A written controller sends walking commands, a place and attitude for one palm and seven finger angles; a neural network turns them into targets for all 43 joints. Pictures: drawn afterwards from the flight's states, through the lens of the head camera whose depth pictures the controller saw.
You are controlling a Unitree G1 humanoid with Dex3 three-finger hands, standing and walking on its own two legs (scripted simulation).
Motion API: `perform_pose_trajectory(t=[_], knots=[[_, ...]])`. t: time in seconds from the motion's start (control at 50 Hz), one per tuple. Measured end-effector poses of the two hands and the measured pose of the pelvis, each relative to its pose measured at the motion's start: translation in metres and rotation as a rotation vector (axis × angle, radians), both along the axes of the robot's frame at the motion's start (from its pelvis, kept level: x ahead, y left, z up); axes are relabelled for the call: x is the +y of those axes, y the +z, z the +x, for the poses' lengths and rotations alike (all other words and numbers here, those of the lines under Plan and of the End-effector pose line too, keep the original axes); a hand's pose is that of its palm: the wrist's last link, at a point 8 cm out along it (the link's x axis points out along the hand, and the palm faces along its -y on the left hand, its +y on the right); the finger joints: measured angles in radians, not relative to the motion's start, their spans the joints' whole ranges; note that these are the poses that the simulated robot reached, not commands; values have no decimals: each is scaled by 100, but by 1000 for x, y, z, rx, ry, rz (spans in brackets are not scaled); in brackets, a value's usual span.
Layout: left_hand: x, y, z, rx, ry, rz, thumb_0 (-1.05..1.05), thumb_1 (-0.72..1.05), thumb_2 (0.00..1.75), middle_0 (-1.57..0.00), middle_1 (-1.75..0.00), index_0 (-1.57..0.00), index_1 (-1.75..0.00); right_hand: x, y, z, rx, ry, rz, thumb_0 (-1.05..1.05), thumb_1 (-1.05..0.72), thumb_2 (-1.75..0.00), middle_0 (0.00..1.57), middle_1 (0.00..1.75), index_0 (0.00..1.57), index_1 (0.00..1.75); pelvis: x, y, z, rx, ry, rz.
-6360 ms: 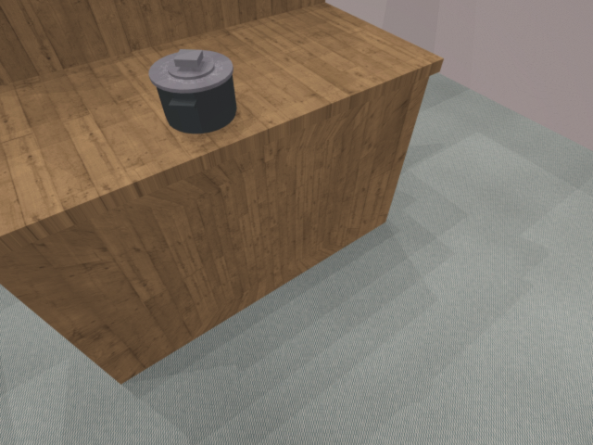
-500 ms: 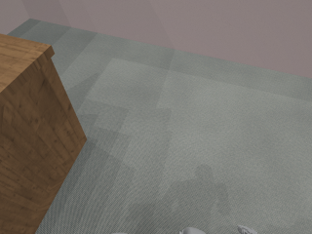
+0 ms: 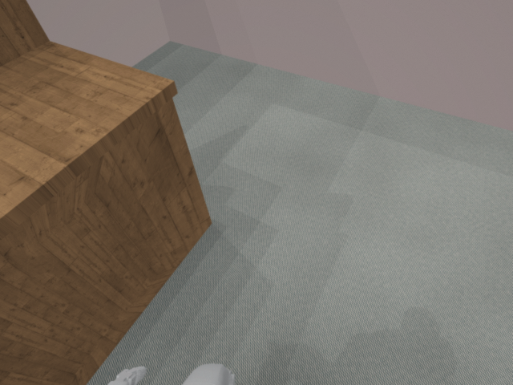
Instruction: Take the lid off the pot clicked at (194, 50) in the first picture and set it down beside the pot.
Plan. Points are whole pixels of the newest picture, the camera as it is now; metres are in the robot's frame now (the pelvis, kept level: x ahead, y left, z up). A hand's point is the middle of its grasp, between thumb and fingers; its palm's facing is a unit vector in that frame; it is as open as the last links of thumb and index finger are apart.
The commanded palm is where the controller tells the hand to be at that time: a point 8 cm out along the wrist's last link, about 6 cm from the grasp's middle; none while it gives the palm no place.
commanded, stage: turn to face it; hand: left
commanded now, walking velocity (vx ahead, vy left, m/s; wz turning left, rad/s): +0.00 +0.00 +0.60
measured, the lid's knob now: out of the picture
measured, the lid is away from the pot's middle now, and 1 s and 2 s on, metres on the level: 0.00 0.00 0.00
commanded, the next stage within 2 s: take the last steps up to it in 1.64 s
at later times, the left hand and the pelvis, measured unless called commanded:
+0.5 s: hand out of the picture +0.02 +0.28 -0.17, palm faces +0.32 -0.91 -0.26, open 7.4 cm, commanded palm none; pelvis +0.00 +0.04 +0.00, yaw +17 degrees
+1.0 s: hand out of the picture -0.02 +0.21 -0.15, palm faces +0.56 -0.78 -0.27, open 7.4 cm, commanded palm none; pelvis +0.02 +0.00 +0.00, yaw +36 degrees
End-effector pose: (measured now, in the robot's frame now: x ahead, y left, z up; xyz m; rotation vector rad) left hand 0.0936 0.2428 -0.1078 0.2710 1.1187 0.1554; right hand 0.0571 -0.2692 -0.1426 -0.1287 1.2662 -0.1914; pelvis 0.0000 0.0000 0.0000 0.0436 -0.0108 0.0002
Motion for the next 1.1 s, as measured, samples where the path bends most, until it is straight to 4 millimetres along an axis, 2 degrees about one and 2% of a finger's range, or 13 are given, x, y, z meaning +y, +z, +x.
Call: perform_pose_trajectory(t=[0.12, 0.24, 0.28, 0.34, 0.46, 0.56, 0.66, 0.74, 0.84, 0.94, 1.02, 1.1], knots=[[14, -13, -50, 82, 107, -26, 0, 90, 89, -20, -30, -21, -30, 14, 8, 40, -14, 115, -18, 1, -91, -90, 20, 29, 20, 30, 6, 0, -1, 5, 74, -3], [51, -41, -103, 161, 244, -52, 0, 90, 89, -20, -30, -21, -30, 51, 15, 94, -107, 259, -67, 1, -91, -90, 20, 29, 20, 30, 30, -15, 0, 17, 153, -38], [63, -49, -116, 191, 281, -52, 0, 90, 89, -20, -30, -21, -30, 64, 19, 106, -140, 292, -77, 1, -91, -90, 20, 29, 20, 30, 36, -18, -1, 17, 174, -32], [74, -46, -122, 202, 327, -50, 0, 91, 89, -20, -29, -20, -29, 78, 27, 111, -153, 325, -90, 1, -91, -90, 20, 29, 20, 30, 41, -12, -1, 13, 207, -46], [82, -30, -108, 111, 366, -49, 0, 91, 89, -20, -29, -20, -29, 92, 29, 107, -106, 371, -73, 1, -91, -89, 21, 29, 20, 30, 45, -2, 2, 11, 274, -57], [76, -20, -88, 43, 384, -34, 0, 91, 89, -20, -29, -20, -29, 90, 20, 103, -64, 390, -46, 1, -91, -89, 21, 30, 21, 30, 37, -1, 6, 12, 331, -53], [60, -11, -66, -30, 398, -9, 0, 91, 89, -20, -29, -20, -29, 74, 3, 102, -15, 403, -21, 1, -90, -89, 21, 30, 21, 30, 20, -6, 14, 14, 392, -43], [42, -4, -65, -78, 421, 23, 0, 91, 89, -20, -29, -20, -29, 58, -12, 113, 12, 428, -7, 1, -91, -89, 21, 30, 20, 30, 5, -12, 19, 6, 451, -37], [20, 3, -90, -51, 499, 17, 0, 90, 89, -20, -30, -20, -30, 55, -7, 133, 29, 500, -2, 1, -91, -90, 20, 29, 20, 30, -3, -3, 23, -5, 525, -16], [5, -2, -123, 4, 586, -11, 0, 90, 89, -20, -30, -21, -30, 67, 1, 155, 31, 583, -8, 1, -91, -90, 20, 29, 20, 30, -5, 1, 25, 0, 591, 0], [-2, -11, -160, 56, 667, -40, 0, 90, 89, -20, -30, -21, -30, 93, 6, 177, 6, 672, -20, 1, -91, -90, 20, 29, 20, 30, -1, 0, 23, 4, 643, -3], [-3, -29, -205, 108, 763, -70, 0, 90, 89, -20, -30, -21, -30, 133, 11, 200, -63, 774, -35, 1, -91, -90, 20, 29, 20, 30, 11, -8, 16, 3, 699, -19]])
